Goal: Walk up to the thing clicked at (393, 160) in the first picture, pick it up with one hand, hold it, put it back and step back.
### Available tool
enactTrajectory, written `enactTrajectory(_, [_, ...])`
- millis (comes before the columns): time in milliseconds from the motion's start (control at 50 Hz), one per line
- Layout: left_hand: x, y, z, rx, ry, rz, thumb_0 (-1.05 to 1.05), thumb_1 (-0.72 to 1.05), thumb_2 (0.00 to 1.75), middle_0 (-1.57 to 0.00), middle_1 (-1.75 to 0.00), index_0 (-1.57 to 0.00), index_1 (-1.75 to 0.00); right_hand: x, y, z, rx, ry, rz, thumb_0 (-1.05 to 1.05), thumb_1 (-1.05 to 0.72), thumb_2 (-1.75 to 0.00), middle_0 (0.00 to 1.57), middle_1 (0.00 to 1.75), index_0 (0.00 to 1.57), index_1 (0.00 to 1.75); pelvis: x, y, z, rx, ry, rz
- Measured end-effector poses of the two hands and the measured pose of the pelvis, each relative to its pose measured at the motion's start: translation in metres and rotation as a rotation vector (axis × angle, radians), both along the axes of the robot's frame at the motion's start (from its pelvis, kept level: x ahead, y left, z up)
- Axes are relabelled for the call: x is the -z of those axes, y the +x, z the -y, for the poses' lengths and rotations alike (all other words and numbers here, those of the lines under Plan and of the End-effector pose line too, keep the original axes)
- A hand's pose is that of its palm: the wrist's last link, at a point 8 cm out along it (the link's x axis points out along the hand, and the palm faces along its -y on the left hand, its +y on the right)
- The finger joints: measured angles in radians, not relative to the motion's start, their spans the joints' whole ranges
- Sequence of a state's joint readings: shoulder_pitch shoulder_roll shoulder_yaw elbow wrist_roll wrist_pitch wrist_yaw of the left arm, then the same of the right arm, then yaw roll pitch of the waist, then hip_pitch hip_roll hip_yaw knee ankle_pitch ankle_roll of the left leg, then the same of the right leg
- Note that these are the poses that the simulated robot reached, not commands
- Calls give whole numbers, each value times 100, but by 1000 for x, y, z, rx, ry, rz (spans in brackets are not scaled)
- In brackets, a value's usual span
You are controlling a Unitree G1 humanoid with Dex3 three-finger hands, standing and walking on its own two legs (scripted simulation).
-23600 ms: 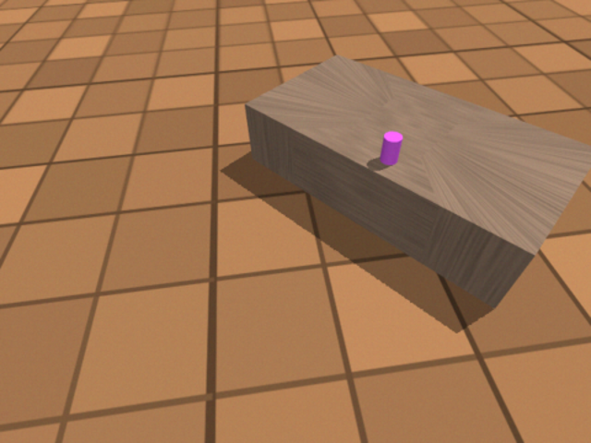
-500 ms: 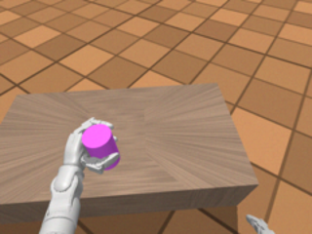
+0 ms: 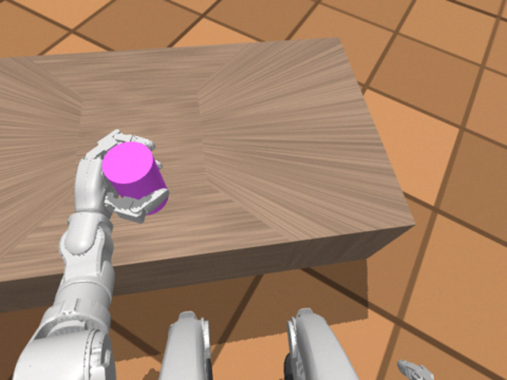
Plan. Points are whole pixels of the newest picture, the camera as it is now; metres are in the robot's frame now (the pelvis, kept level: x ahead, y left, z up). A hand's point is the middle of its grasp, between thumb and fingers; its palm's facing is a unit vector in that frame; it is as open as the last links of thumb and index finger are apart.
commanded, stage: crouch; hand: left
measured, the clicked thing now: (138, 181) +0.43 +0.17 +0.00
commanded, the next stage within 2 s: lower in 0.62 s
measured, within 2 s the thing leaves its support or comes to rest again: rests again in 1.66 s
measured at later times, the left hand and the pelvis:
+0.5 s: hand (155, 189) +0.46 +0.17 -0.08, palm faces -0.03 -1.00 -0.02, open 9.5 cm; pelvis -0.02 +0.00 -0.08, yaw -2 degrees
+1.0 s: hand (164, 199) +0.47 +0.16 -0.15, palm faces -0.02 -1.00 -0.05, open 9.5 cm; pelvis -0.03 +0.00 -0.14, yaw -3 degrees
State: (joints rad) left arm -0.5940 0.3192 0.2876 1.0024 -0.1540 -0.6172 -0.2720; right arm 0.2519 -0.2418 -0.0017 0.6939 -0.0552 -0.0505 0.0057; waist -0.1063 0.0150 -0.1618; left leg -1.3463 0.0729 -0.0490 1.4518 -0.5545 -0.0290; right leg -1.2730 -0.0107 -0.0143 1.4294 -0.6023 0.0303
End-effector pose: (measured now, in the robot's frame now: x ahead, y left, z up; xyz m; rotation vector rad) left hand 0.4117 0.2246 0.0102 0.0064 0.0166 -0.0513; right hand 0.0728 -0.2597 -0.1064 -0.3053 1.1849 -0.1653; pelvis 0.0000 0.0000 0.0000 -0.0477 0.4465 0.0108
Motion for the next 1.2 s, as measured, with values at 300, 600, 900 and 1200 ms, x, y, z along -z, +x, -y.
enactTrajectory(300, [60,18,4,-33,-4,-8,-1,-29,105,-73,-101,-75,-100,61,-10,-7,6,38,-57,1,-91,-90,21,30,20,30,53,-13,0,14,-12,-83])
enactTrajectory(600, [97,31,5,-36,18,-20,-1,-29,105,-73,-102,-75,-100,94,-14,2,-7,12,-84,0,-92,-90,20,30,20,30,89,-21,1,18,-20,-125])
enactTrajectory(900, [132,41,6,-39,39,-34,-1,-29,105,-73,-102,-75,-100,128,-32,3,4,10,-124,0,-92,-90,20,30,20,30,122,-29,3,29,-18,-149])
enactTrajectory(1200, [182,45,7,-37,52,-23,-1,-29,105,-73,-102,-75,-100,176,-49,6,-1,4,-171,0,-92,-91,20,30,20,30,170,-38,3,36,-17,-150])
